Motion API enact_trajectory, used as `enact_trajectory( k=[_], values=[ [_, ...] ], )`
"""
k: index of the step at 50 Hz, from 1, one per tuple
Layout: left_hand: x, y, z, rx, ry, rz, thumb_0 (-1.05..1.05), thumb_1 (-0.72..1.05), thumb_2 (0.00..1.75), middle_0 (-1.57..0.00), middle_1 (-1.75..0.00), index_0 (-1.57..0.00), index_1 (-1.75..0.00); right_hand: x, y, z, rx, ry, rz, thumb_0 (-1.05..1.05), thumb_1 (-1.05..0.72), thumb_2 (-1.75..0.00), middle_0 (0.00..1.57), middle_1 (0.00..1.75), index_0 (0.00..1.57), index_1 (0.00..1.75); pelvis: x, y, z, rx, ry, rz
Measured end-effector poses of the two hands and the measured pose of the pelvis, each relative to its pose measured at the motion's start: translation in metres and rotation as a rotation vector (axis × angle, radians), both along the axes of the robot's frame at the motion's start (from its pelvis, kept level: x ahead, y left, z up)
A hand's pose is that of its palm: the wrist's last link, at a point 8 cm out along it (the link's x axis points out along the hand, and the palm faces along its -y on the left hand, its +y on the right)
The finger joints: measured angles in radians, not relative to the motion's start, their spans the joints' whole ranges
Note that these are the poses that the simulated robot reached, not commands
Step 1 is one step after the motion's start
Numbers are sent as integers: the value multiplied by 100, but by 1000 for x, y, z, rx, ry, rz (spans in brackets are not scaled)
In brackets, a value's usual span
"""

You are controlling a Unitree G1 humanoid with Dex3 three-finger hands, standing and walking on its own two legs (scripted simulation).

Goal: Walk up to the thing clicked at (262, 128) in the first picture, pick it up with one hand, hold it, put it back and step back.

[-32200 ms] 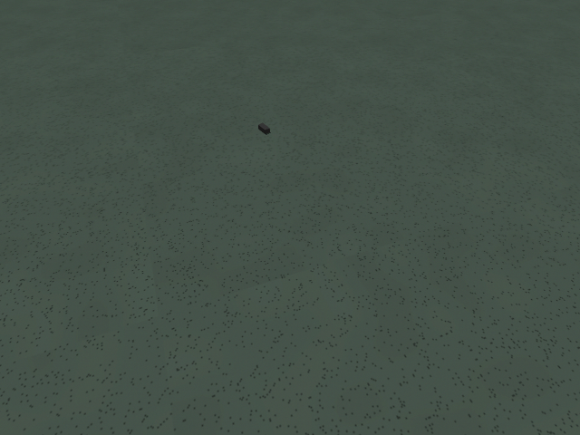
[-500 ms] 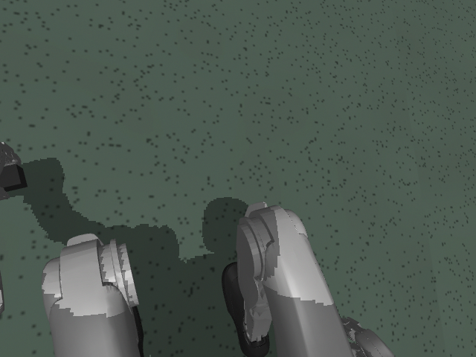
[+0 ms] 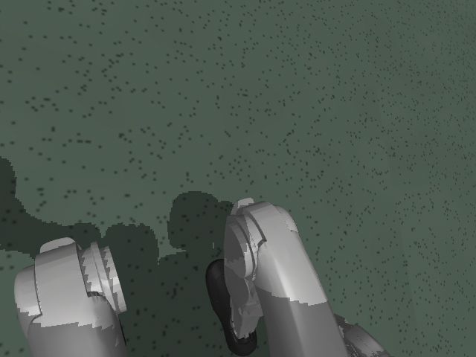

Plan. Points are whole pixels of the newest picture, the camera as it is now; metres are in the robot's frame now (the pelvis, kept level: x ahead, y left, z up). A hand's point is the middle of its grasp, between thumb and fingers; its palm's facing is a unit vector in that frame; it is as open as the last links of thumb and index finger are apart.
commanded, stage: rest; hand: left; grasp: from above
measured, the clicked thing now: out of the picture +0.41 +0.35 -0.27
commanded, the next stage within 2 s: open in 0.52 s
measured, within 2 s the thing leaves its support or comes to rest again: rests again in 0.14 s
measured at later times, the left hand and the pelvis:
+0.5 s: hand out of the picture +0.41 +0.34 -0.24, palm faces -0.42 -0.19 -0.89, open 6.4 cm; pelvis +0.00 +0.00 +0.00, yaw -1 degrees
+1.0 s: hand out of the picture +0.40 +0.34 -0.24, palm faces -0.43 -0.18 -0.88, open 8.5 cm; pelvis -0.01 +0.00 +0.00, yaw -2 degrees
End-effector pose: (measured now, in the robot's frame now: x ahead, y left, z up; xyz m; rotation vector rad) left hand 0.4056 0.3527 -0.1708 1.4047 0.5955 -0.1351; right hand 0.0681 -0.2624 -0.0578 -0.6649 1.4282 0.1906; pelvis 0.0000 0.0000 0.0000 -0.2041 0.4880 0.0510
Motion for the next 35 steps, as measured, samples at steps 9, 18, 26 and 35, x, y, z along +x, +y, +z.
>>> enact_trajectory(
  k=[9, 18, 26, 35],
  values=[
    [5, -4, -6, 3, -13, 3, -1, 50, 0, -111, -1, -112, 0, 6, 7, 2, 25, -17, 37, 0, -89, -90, 20, 30, 20, 30, 1, 3, -1, -14, -8, -6],
    [8, -8, -12, 15, -4, 14, -1, 50, 0, -110, -1, -112, -1, 7, 12, 1, 65, -18, 65, 0, -90, -90, 20, 30, 20, 30, 0, 3, -1, -17, -15, -11],
    [6, -7, -13, 6, 0, 38, -1, 50, 0, -110, -2, -112, -1, 4, 12, 3, 71, -8, 71, 0, -90, -90, 20, 30, 20, 30, -1, 2, 1, -18, -19, -14],
    [6, -5, -13, -4, 6, 24, -1, 50, 1, -110, -2, -111, -1, -2, 12, 7, 60, -2, 82, 0, -90, -90, 20, 30, 20, 30, -4, 3, 0, -26, -37, -16]
  ],
)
